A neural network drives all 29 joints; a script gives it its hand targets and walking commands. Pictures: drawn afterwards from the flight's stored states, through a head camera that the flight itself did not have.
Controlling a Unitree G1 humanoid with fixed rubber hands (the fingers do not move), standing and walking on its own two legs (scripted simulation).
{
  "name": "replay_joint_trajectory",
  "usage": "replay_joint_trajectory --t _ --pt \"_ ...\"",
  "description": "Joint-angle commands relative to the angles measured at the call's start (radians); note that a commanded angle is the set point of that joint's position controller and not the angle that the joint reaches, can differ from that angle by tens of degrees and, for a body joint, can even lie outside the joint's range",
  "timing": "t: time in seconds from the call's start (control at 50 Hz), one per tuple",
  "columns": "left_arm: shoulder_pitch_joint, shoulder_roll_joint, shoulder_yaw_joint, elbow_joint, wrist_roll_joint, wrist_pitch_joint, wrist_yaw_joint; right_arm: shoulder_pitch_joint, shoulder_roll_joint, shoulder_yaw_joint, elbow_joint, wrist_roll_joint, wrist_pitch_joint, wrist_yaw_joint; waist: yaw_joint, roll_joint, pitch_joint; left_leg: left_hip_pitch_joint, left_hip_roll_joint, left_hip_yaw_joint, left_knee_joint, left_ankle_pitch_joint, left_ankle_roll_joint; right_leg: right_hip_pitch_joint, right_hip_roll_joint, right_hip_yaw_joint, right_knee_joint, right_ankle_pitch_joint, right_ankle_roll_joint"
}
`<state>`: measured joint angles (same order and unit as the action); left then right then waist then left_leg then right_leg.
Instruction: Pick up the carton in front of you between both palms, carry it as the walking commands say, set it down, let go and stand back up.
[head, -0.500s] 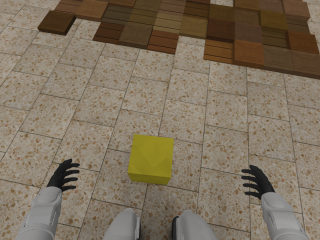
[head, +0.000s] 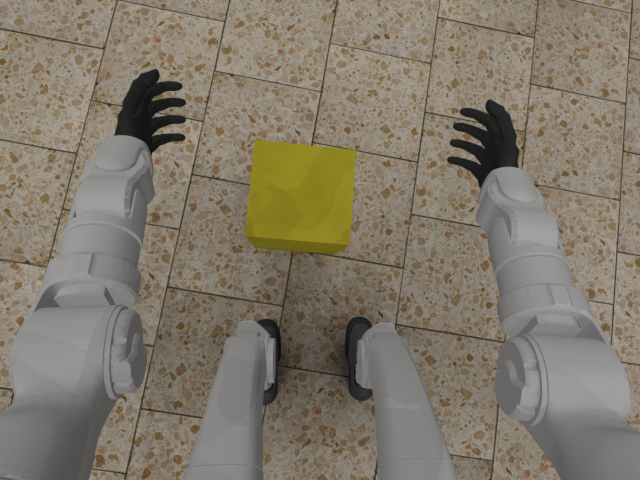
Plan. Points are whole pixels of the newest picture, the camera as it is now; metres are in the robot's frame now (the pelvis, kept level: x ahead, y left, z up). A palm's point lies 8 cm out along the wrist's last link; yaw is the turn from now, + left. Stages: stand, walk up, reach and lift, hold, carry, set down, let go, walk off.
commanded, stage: reach and lift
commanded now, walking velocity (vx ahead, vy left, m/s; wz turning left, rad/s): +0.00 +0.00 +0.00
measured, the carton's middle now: (300, 204) +0.50 +0.02 -0.53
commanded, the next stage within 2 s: none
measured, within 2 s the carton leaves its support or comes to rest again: leaves its support in 1.90 s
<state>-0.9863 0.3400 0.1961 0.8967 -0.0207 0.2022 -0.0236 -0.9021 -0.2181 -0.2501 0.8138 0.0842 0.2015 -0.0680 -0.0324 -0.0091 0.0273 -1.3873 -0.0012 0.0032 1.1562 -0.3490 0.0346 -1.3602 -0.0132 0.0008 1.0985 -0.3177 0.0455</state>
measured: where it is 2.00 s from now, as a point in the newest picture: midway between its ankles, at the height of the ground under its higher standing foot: (315, 375)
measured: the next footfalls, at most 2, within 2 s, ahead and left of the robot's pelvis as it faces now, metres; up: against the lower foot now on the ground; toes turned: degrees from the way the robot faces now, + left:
none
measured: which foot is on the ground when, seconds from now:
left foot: down 0.00-1.00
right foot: down 0.00-1.00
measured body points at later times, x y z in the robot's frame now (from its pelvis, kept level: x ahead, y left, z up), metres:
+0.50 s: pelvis +0.01 -0.01 -0.11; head +0.35 +0.02 +0.19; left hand +0.53 +0.21 -0.27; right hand +0.51 -0.17 -0.27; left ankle +0.08 +0.09 -0.62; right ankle +0.09 -0.15 -0.62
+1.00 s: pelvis -0.05 -0.03 -0.27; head +0.32 +0.01 -0.03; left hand +0.52 +0.21 -0.45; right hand +0.52 -0.16 -0.44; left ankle +0.08 +0.09 -0.62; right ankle +0.09 -0.16 -0.62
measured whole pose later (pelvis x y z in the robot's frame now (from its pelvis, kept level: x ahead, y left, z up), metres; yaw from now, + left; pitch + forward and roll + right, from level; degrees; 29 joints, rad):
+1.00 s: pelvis -0.05 -0.03 -0.27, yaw +0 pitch +37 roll -3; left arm -1.56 0.52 0.03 1.24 -0.22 0.08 0.00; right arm -1.47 -0.24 -0.19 1.09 0.19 0.11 -0.18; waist -0.02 -0.05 0.36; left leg -2.28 -0.02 -0.05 2.13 -0.50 -0.01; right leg -2.24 0.06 0.01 2.10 -0.51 0.07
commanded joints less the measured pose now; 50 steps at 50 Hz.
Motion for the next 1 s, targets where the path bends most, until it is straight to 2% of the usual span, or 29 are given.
replay_joint_trajectory --t 0.0,0.02,0.04,0.08,0.1,0.12,0.18,0.24,0.28,0.3,0.32,0.36,0.38,0.42,0.46,0.48,0.5,0.52,0.58,0.62,0.68,0.74,0.76,0.78,0.82,0.88,0.9,0.96,0.98 --pt "-0.405 0.125 0.065 0.071 -0.007 -0.016 -0.010 -0.391 -0.110 -0.044 -0.018 -0.033 -0.017 -0.031 -0.007 0.054 -0.804 0.402 -0.046 -0.013 -0.114 0.033 -0.071 0.229 0.087 -0.076 -0.045 -0.011 -0.008" --pt "-0.334 0.135 0.068 0.121 -0.008 -0.026 -0.017 -0.341 -0.059 -0.051 -0.055 -0.046 -0.024 -0.041 -0.025 -0.006 -0.863 0.436 -0.039 -0.017 -0.150 0.045 -0.042 0.229 0.090 -0.079 -0.042 -0.015 0.008" --pt "-0.422 0.117 0.045 0.033 -0.018 -0.035 -0.022 -0.398 -0.118 -0.083 -0.029 -0.054 -0.029 -0.036 0.005 0.074 -0.919 0.458 -0.046 -0.012 -0.130 0.053 -0.065 0.226 0.084 -0.072 -0.027 0.018 -0.004" --pt "-0.498 0.149 0.044 0.097 -0.036 -0.035 -0.023 -0.441 -0.060 -0.078 -0.009 -0.057 -0.039 -0.051 -0.044 0.030 -0.964 0.472 -0.042 -0.036 -0.132 0.057 -0.067 0.214 0.090 -0.092 -0.011 0.015 0.003" --pt "-0.537 0.177 0.061 0.008 0.033 -0.046 -0.023 -0.449 -0.086 -0.152 -0.014 -0.093 -0.040 -0.057 -0.002 0.129 -0.948 0.499 -0.037 -0.049 -0.128 0.079 -0.077 0.123 0.076 -0.078 0.000 0.022 -0.005" --pt "-0.473 0.180 0.132 0.105 0.048 -0.061 -0.021 -0.461 -0.050 -0.103 -0.051 -0.080 -0.051 -0.045 0.022 0.046 -0.946 0.446 -0.048 -0.007 -0.095 0.141 -0.059 0.173 0.098 -0.069 -0.005 0.049 -0.004" --pt "-0.450 0.121 0.105 0.103 0.076 -0.094 -0.018 -0.396 0.001 -0.132 -0.016 -0.131 -0.085 -0.033 -0.017 0.091 -0.982 0.414 -0.052 -0.043 -0.036 0.352 -0.061 0.100 0.094 -0.052 0.056 0.222 -0.003" --pt "-0.435 0.086 0.132 0.087 0.085 -0.127 -0.017 -0.352 0.007 -0.136 0.037 -0.117 -0.121 -0.030 0.045 0.093 -1.000 0.332 -0.060 -0.050 0.086 0.428 -0.072 -0.012 0.101 -0.055 0.164 0.246 -0.005" --pt "-0.426 0.030 0.136 0.102 0.081 -0.134 -0.019 -0.330 -0.014 -0.154 0.032 -0.142 -0.135 -0.033 -0.019 0.131 -0.934 0.267 -0.052 -0.031 0.143 0.334 -0.087 -0.107 0.102 -0.065 0.179 0.184 -0.016" --pt "-0.427 0.062 0.153 0.118 0.096 -0.134 -0.014 -0.391 -0.001 -0.168 0.041 -0.142 -0.135 -0.042 0.031 0.079 -0.894 0.173 -0.061 -0.041 0.164 0.324 -0.068 -0.147 0.103 -0.066 0.219 0.180 0.007" --pt "-0.441 0.052 0.130 0.105 0.087 -0.131 -0.005 -0.329 0.038 -0.150 0.018 -0.132 -0.139 -0.042 -0.032 0.068 -0.935 0.192 -0.052 -0.066 0.194 0.331 -0.071 -0.164 0.111 -0.086 0.264 0.194 -0.001" --pt "-0.351 0.062 0.124 0.097 0.097 -0.143 -0.007 -0.279 0.031 -0.151 -0.001 -0.141 -0.152 -0.053 0.023 0.135 -0.988 0.137 -0.063 -0.055 0.266 0.466 -0.061 -0.161 0.111 -0.045 0.323 0.304 -0.004" --pt "-0.396 0.041 0.084 0.040 0.044 -0.153 0.003 -0.277 0.021 -0.166 -0.013 -0.129 -0.163 -0.058 -0.045 0.088 -1.041 0.186 -0.063 -0.087 0.279 0.513 -0.066 -0.184 0.120 -0.086 0.359 0.303 0.006" --pt "-0.442 0.121 0.085 0.003 0.044 -0.162 0.029 -0.361 -0.017 -0.107 -0.105 -0.067 -0.178 -0.068 0.047 0.125 -1.166 0.187 -0.056 -0.061 0.407 0.542 -0.064 -0.235 0.115 -0.052 0.454 0.327 0.006" --pt "-0.428 0.146 0.056 -0.037 -0.005 -0.168 0.046 -0.366 -0.037 -0.031 -0.152 -0.036 -0.178 -0.081 0.060 0.076 -1.273 0.153 -0.067 -0.053 0.466 0.577 -0.055 -0.163 0.111 -0.051 0.522 0.395 0.024" --pt "-0.458 0.192 0.028 -0.015 -0.014 -0.160 0.059 -0.360 -0.048 0.003 -0.109 0.005 -0.167 -0.080 0.028 0.065 -1.297 0.138 -0.046 -0.058 0.472 0.487 -0.053 -0.158 0.106 -0.078 0.542 0.346 0.025" --pt "-0.435 0.135 -0.010 -0.043 -0.055 -0.163 0.059 -0.368 -0.029 -0.020 -0.099 -0.006 -0.172 -0.079 0.054 0.103 -1.248 0.085 -0.060 -0.037 0.477 0.493 -0.061 -0.236 0.098 -0.049 0.548 0.323 0.016" --pt "-0.469 0.155 -0.061 -0.034 -0.075 -0.155 0.061 -0.365 -0.030 0.003 -0.113 0.024 -0.173 -0.082 0.009 0.082 -1.301 0.129 -0.053 -0.041 0.528 0.474 -0.062 -0.219 0.107 -0.089 0.607 0.309 0.029" --pt "-0.433 0.169 -0.040 -0.039 -0.113 -0.158 0.072 -0.331 -0.083 0.038 -0.079 0.065 -0.155 -0.101 0.029 0.088 -1.322 0.134 -0.051 -0.008 0.582 0.434 -0.064 -0.195 0.114 -0.089 0.640 0.298 0.033" --pt "-0.476 0.218 -0.024 0.008 -0.101 -0.154 0.056 -0.363 -0.073 0.047 -0.088 0.062 -0.148 -0.116 0.058 0.089 -1.214 -0.047 -0.042 0.017 0.628 0.328 -0.060 -0.207 0.110 -0.050 0.665 0.252 0.023" --pt "-0.472 0.213 -0.101 0.107 -0.168 -0.153 0.033 -0.439 -0.011 0.103 -0.036 0.107 -0.128 -0.117 0.011 0.030 -1.058 -0.308 -0.028 0.017 0.643 0.170 -0.056 -0.111 0.099 -0.043 0.720 0.232 0.017" --pt "-0.610 0.307 -0.066 0.071 -0.171 -0.147 0.038 -0.592 -0.034 0.101 -0.086 0.122 -0.111 -0.137 0.074 -0.027 -1.011 -0.347 -0.007 0.006 0.677 0.047 -0.041 -0.151 0.092 -0.018 0.745 0.046 0.020" --pt "-0.723 0.273 -0.111 0.097 -0.184 -0.143 0.037 -0.658 -0.084 0.051 0.055 0.092 -0.109 -0.128 0.022 0.072 -0.920 -0.417 -0.010 0.032 0.690 -0.046 -0.064 -0.176 0.094 -0.027 0.761 -0.023 -0.002" --pt "-0.729 0.346 -0.061 0.058 -0.177 -0.151 0.032 -0.699 -0.063 0.111 -0.073 0.144 -0.097 -0.137 0.141 0.024 -0.975 -0.333 -0.001 0.032 0.738 -0.004 -0.039 -0.182 0.080 -0.006 0.773 -0.028 0.025" --pt "-0.752 0.327 -0.091 0.268 -0.145 -0.130 0.034 -0.738 -0.100 0.108 0.092 0.130 -0.082 -0.132 0.052 0.051 -0.857 -0.400 0.013 0.036 0.741 -0.118 -0.050 -0.258 0.091 -0.026 0.773 -0.142 0.004" --pt "-0.850 0.269 -0.169 0.288 -0.189 -0.129 0.025 -0.788 -0.131 0.049 0.227 0.112 -0.091 -0.116 0.005 0.103 -0.804 -0.350 0.021 -0.010 0.763 -0.143 -0.064 -0.276 0.071 -0.057 0.839 -0.132 0.006" --pt "-0.827 0.266 -0.169 0.261 -0.205 -0.137 0.026 -0.765 -0.123 0.052 0.193 0.088 -0.106 -0.113 -0.014 0.039 -0.742 -0.387 0.010 -0.014 0.757 -0.154 -0.056 -0.337 0.068 -0.081 0.862 -0.152 0.009" --pt "-0.839 0.254 -0.214 0.323 -0.200 -0.148 0.033 -0.748 -0.179 0.028 0.306 0.096 -0.121 -0.095 -0.041 0.149 -0.728 -0.331 0.029 -0.025 0.801 -0.108 -0.072 -0.338 0.054 -0.055 0.897 -0.091 -0.003" --pt "-0.840 0.261 -0.194 0.356 -0.192 -0.157 0.035 -0.777 -0.135 0.046 0.277 0.116 -0.129 -0.089 0.011 0.084 -0.746 -0.310 0.017 -0.013 0.838 -0.052 -0.066 -0.309 0.058 -0.050 0.909 -0.047 0.007"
